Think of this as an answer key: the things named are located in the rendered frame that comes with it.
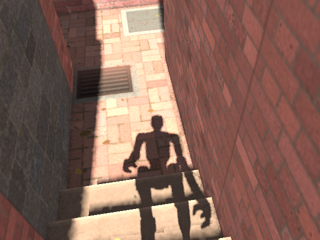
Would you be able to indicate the stairs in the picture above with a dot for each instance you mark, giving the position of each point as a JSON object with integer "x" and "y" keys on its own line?
{"x": 163, "y": 207}

